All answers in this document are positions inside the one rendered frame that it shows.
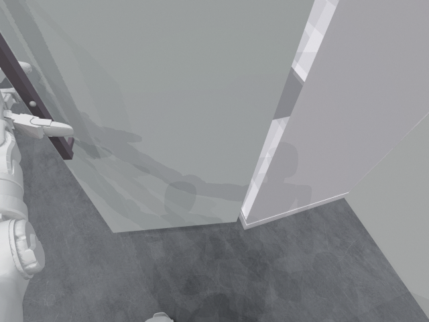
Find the robot left hand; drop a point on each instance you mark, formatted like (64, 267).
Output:
(24, 124)

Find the left robot upper arm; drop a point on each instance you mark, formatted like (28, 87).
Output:
(21, 256)

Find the fridge door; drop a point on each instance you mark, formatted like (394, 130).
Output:
(170, 100)

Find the robot left shin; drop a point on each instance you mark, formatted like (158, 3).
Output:
(160, 314)

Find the handle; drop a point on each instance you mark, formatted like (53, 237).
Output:
(14, 72)

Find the left robot forearm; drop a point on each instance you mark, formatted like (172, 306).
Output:
(12, 205)

